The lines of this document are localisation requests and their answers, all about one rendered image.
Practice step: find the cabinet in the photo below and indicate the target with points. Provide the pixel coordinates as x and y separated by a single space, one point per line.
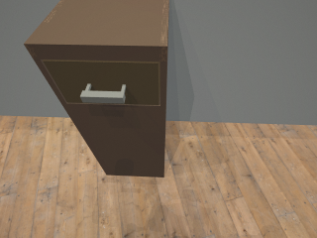
126 139

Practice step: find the drawer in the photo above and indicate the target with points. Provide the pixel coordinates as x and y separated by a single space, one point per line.
142 78

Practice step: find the handle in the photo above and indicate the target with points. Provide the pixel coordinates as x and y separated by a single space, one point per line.
97 96

